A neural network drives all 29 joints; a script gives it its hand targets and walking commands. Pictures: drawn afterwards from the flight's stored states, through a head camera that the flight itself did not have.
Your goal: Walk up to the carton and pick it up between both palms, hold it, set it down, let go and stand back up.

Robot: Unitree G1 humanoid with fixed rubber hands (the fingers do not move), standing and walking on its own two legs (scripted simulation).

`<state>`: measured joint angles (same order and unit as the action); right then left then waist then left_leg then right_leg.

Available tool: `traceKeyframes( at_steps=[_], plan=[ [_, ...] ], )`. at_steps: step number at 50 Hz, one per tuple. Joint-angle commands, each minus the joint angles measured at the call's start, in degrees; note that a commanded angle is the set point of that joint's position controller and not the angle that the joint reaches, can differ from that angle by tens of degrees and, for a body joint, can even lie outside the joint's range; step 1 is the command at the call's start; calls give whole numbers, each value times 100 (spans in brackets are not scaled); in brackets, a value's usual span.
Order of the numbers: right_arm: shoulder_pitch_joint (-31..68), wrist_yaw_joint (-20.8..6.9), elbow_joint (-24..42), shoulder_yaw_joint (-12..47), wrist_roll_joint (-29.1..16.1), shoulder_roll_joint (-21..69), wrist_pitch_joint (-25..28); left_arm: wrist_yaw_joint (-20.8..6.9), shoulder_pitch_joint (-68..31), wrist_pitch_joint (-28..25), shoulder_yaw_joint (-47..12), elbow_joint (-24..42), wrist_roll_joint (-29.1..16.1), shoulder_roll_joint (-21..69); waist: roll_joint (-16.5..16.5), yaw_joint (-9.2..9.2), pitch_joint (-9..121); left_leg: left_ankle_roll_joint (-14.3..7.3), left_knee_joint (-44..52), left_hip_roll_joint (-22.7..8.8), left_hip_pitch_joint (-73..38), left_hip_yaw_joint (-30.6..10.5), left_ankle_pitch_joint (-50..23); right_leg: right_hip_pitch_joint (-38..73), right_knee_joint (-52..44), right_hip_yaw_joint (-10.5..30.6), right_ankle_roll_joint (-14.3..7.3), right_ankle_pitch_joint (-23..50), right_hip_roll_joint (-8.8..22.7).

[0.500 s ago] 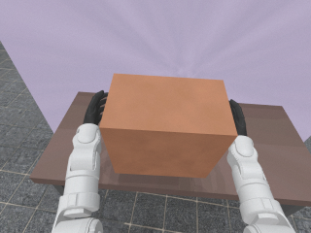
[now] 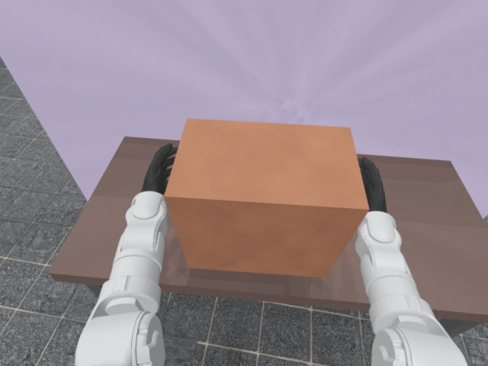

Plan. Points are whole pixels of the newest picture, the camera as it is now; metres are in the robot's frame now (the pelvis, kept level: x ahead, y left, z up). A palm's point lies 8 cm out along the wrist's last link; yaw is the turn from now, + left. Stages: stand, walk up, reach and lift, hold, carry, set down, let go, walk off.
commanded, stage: set down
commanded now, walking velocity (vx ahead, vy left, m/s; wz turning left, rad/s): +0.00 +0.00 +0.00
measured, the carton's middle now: (261, 204) +0.40 -0.01 +0.04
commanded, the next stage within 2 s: none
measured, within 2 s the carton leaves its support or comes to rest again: neither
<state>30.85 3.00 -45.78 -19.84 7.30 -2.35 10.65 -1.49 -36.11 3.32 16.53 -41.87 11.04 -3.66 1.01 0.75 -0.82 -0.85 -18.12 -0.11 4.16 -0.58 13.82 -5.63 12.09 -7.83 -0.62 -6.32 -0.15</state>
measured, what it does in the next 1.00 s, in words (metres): stands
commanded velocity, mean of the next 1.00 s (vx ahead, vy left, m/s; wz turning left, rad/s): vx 0.00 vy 0.00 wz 0.00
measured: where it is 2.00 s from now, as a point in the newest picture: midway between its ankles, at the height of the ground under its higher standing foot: outside the picture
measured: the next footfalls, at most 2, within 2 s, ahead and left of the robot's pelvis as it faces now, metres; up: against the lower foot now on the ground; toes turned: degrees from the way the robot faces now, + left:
none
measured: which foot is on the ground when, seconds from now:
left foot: down 0.00-1.00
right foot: down 0.00-1.00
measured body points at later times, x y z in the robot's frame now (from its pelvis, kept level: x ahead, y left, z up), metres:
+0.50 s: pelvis +0.01 +0.01 +0.00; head +0.04 +0.02 +0.45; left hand +0.42 +0.18 +0.06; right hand +0.39 -0.19 +0.05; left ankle -0.05 +0.10 -0.75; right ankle +0.00 -0.11 -0.75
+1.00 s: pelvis +0.01 +0.01 -0.01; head +0.09 +0.01 +0.44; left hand +0.44 +0.17 +0.01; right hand +0.41 -0.20 +0.01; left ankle -0.05 +0.10 -0.75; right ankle +0.00 -0.11 -0.75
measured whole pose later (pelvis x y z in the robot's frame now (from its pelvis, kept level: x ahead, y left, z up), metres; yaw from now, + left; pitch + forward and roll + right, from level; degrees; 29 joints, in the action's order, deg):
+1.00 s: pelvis +0.01 +0.01 -0.01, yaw -1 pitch +13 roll -2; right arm 38.1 2.0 -60.7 -30.7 16.8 -2.4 22.8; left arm 0.6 -45.9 -19.1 17.6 -71.7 7.3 -7.6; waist -1.5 1.1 3.9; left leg -1.3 -22.1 0.1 20.7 -0.1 14.8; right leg -21.9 15.2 -7.4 -0.3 -6.6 0.3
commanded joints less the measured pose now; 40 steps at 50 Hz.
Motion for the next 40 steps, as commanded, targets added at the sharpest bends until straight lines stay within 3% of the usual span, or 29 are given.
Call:
traceKeyframes(
  at_steps=[1,6,7,8,20,40],
  plan=[
    [3649,-753,800,1852,345,2528,591,-576,-3272,-621,-1756,512,-145,2872,-202,74,2719,438,95,54,689,321,-2671,2170,581,144,96,2204,-17],
    [3696,-812,516,1681,491,2543,712,-526,-3380,-897,-1660,149,-117,2880,-266,68,2793,493,11,-3,599,298,-2915,1927,563,127,44,2099,-39],
    [3562,-808,449,1844,477,2586,719,-516,-3337,-943,-1469,324,-65,2821,-315,-188,2805,557,-74,63,540,363,-3226,2207,617,203,48,2405,-72],
    [3612,-809,466,1817,482,2552,756,-522,-3345,-956,-1487,273,-51,2820,-287,-107,2869,560,-64,53,638,356,-3247,2208,648,198,75,2485,-73],
    [3701,-822,-119,1296,829,2515,1033,-501,-3622,-1373,-1333,-424,3,2815,-269,47,3024,596,-130,-17,715,311,-3234,1811,619,187,36,2259,-84],
    [3819,-906,-921,850,1291,2638,1454,-423,-4012,-2354,-942,-1637,136,2606,-264,9,3569,528,-318,-77,1232,287,-3294,1442,852,239,37,2512,-6]
  ],
)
